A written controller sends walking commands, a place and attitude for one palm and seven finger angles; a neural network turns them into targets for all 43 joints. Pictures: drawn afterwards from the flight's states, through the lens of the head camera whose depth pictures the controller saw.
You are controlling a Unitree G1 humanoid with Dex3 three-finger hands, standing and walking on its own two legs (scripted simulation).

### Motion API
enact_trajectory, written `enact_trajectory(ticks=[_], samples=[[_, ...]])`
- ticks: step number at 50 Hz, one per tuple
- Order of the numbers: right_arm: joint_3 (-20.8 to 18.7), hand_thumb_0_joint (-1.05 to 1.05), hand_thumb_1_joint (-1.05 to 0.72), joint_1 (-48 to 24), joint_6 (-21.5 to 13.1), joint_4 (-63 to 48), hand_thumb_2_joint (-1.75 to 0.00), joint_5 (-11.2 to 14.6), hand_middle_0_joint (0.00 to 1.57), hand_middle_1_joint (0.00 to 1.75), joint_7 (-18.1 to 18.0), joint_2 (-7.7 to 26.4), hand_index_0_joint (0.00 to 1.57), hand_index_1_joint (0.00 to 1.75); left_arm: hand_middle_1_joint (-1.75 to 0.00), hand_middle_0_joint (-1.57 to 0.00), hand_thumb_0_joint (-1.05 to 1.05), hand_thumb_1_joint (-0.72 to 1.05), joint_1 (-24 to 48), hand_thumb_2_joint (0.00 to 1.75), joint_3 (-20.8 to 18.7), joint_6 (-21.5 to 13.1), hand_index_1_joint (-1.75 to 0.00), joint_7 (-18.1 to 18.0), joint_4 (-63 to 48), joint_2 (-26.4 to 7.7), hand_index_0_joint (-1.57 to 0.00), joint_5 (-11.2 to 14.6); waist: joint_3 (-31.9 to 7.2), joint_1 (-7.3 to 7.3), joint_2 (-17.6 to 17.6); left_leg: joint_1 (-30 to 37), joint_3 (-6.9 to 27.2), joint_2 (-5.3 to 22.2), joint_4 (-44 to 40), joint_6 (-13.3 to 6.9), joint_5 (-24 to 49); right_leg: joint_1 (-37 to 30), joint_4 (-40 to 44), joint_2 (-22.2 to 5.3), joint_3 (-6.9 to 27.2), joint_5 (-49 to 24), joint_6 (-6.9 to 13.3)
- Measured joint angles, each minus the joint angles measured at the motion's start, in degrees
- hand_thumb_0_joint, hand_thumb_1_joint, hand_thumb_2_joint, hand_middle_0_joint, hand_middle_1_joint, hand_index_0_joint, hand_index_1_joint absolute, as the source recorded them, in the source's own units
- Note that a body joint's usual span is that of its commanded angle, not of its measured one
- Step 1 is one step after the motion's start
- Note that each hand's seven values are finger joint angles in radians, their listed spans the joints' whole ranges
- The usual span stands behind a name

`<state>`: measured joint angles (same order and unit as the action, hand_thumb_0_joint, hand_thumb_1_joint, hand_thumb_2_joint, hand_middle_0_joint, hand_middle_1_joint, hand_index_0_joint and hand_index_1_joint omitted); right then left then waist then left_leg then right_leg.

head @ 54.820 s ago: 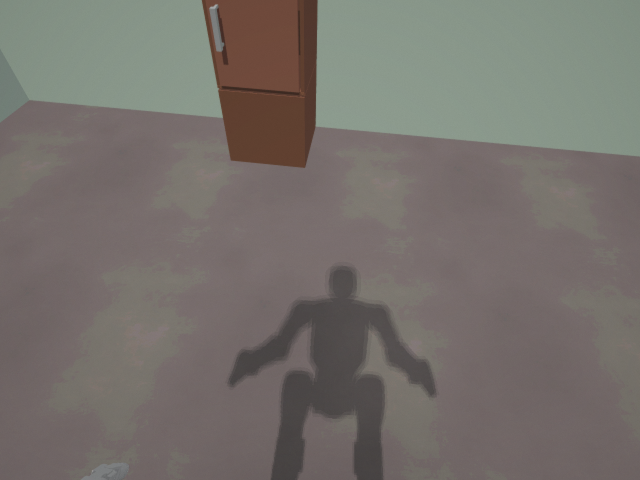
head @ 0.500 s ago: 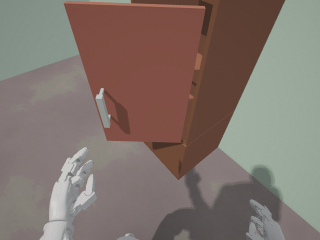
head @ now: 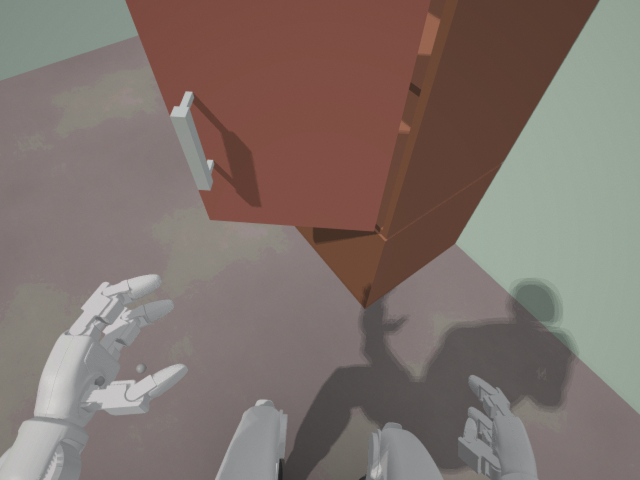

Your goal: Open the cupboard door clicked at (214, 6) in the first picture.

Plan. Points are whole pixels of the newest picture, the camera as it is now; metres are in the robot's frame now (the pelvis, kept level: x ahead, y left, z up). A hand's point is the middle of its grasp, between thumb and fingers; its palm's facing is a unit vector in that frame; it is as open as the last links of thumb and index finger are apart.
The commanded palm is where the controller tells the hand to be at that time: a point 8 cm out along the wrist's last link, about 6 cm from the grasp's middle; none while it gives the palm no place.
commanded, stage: raise the hand with hooked fingers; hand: left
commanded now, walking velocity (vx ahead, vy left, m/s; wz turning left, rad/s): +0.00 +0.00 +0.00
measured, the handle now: (197, 143) +0.57 +0.24 +0.03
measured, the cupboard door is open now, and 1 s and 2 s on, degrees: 49 49 49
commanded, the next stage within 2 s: move the hooked fingers beside the handle in 1.32 s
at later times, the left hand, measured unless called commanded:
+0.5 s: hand (97, 333) +0.26 +0.27 +0.05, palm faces +0.02 -1.00 -0.06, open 13.5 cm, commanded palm +0.24 +0.32 +0.05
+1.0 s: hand (86, 301) +0.29 +0.30 +0.05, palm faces -0.01 -1.00 -0.05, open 14.0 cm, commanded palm +0.27 +0.34 +0.05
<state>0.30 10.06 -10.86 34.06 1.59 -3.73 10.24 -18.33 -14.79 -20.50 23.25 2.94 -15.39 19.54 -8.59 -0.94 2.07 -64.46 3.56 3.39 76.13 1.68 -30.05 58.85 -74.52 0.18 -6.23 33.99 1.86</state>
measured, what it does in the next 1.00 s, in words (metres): stands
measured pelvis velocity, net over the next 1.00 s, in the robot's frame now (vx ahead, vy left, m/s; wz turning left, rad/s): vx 0.01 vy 0.03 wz -0.02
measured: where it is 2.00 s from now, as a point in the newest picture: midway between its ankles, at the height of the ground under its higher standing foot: outside the picture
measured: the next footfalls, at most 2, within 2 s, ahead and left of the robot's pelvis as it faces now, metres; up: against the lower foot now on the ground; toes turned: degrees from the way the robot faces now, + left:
none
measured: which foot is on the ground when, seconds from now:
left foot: down 0.00-1.00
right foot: down 0.00-1.00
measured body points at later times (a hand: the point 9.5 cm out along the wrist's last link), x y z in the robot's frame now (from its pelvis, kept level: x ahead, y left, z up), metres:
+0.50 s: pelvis +0.00 +0.03 +0.01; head +0.09 +0.05 +0.45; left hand +0.25 +0.32 +0.05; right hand +0.19 -0.22 -0.06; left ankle +0.06 +0.13 -0.61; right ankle +0.02 -0.10 -0.61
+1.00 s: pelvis +0.01 +0.03 +0.01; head +0.11 +0.05 +0.45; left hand +0.29 +0.35 +0.05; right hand +0.16 -0.23 -0.07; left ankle +0.06 +0.13 -0.61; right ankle +0.02 -0.10 -0.61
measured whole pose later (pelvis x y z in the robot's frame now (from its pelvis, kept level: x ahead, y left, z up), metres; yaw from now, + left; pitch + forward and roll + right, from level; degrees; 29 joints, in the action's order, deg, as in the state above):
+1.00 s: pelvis +0.01 +0.03 +0.01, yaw -1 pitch +21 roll -4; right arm 0.6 14.8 -10.4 31.1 1.9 -3.3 16.2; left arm -2.1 -25.3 -21.5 30.2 20.2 -23.6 22.0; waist -9.1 1.3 0.7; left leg -65.3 1.3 2.8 74.1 -1.0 -29.5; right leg 59.7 -71.2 -0.4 -4.0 32.1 -0.5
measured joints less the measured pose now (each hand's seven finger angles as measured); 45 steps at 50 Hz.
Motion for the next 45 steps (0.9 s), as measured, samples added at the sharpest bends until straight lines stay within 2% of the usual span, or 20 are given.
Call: enact_trajectory(ticks=[2, 6, 9, 13, 19, 26, 33, 45], samples=[[-0.64, 0.01, -0.90, 1.53, 0.12, 0.20, -0.90, 0.00, 0.20, 0.30, -0.06, 0.25, 0.21, 0.30, -0.79, -0.26, 0.01, 0.14, -0.39, 0.58, -0.75, 0.29, -0.78, -1.35, 0.11, 0.10, -0.25, -0.04, -0.30, 0.69, -0.06, 0.77, -0.76, 0.05, -1.06, -0.35, 0.21, -0.45, 0.94, -0.01, 0.71, -0.42, -0.31], [-1.77, 0.01, -0.90, 3.77, 0.04, 0.37, -0.90, -0.10, 0.20, 0.30, -0.09, 1.98, 0.21, 0.30, -0.85, -0.26, 0.01, 0.05, -0.55, 0.54, -1.65, -2.23, -0.84, -3.28, 1.20, 0.23, -0.26, -0.30, -0.73, 1.48, -0.23, 1.60, -1.77, -0.14, -2.39, -0.99, 0.53, -0.99, 2.22, -0.24, 1.64, -0.99, -0.88], [-2.22, 0.01, -0.90, 4.51, 0.03, 0.21, -0.90, 0.00, 0.20, 0.30, -0.16, 3.57, 0.20, 0.30, -0.90, -0.27, 0.01, -0.02, 0.40, 0.51, -1.89, -3.95, -0.89, -3.17, 3.07, -0.18, -0.26, -0.46, -0.89, 1.76, -0.50, 1.40, -2.15, -0.40, -2.53, -1.43, 0.58, -0.78, 2.40, -0.52, 2.00, -1.11, -1.28], [-2.42, 0.01, -0.90, 4.39, -0.07, -0.50, -0.90, 0.14, 0.20, 0.30, -0.35, 4.90, 0.20, 0.30, -0.96, -0.27, 0.00, -0.11, 1.99, 0.47, -2.16, -4.57, -0.95, -2.18, 5.06, -0.98, -0.27, -0.36, -0.66, 1.99, -1.00, 1.04, -2.39, -0.61, -2.35, -1.91, 0.52, -0.54, 2.46, -0.73, 2.22, -1.22, -1.69], [-1.87, 0.01, -0.90, 3.07, -0.36, -1.88, -0.90, -0.07, 0.20, 0.30, 0.10, 4.83, 0.20, 0.30, -1.05, -0.28, 0.00, -0.25, 3.75, 0.41, -3.11, -4.94, -1.04, -1.76, 5.58, -1.94, -0.28, -0.22, -0.56, 2.04, -1.56, 0.98, -2.32, -0.84, -2.44, -2.32, 0.57, -0.84, 3.08, -0.91, 2.15, -1.51, -2.11], [0.06, 0.01, -0.90, 1.80, 0.07, -3.61, -0.90, -0.23, 0.20, 0.30, 0.64, 4.03, 0.20, 0.30, -1.14, -0.30, 0.00, -0.40, 7.21, 0.34, -4.68, -3.62, -1.13, 0.22, 8.41, -3.51, -0.29, -0.01, -0.72, 1.38, -1.53, 0.80, -2.02, -1.08, -2.52, -2.59, 0.73, -1.06, 3.62, -1.08, 1.84, -1.78, -2.39], [1.37, 0.01, -0.90, 1.97, 0.04, -4.06, -0.90, -0.24, 0.20, 0.30, 0.53, 3.91, 0.21, 0.30, -1.19, -0.30, -0.01, -0.47, 11.10, 0.31, -7.00, -2.44, -1.18, 3.07, 11.91, -5.33, -0.30, 0.81, -0.70, 0.93, -1.48, 0.17, -1.76, -1.05, -2.13, -2.65, 0.66, -0.64, 3.53, -1.00, 1.61, -1.81, -2.44], [0.83, 0.01, -0.90, 3.90, 0.33, -2.91, -0.90, 0.18, 0.20, 0.30, 0.16, 5.59, 0.21, 0.30, -1.20, -0.30, -0.01, -0.50, 17.01, 0.30, -10.49, -0.91, -1.19, 6.70, 17.70, -8.40, -0.30, 2.05, -0.34, 1.75, -1.33, -0.96, -1.88, -0.76, -1.64, -2.61, 0.51, 0.63, 3.06, -0.71, 1.82, -1.79, -2.37]])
